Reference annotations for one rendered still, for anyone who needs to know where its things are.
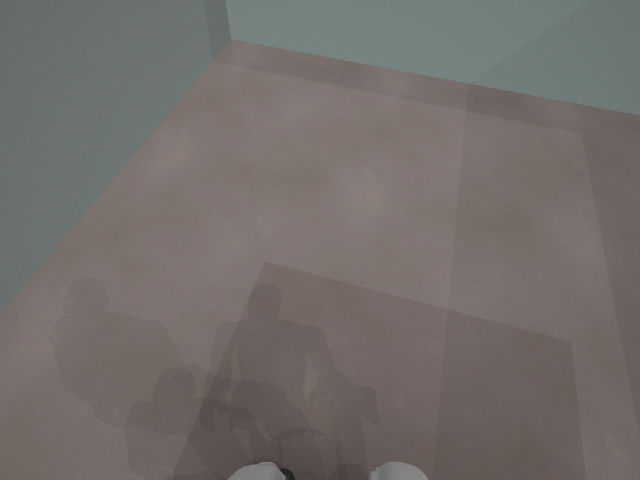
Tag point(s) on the left robot shin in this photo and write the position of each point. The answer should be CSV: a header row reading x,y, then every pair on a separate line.
x,y
269,463

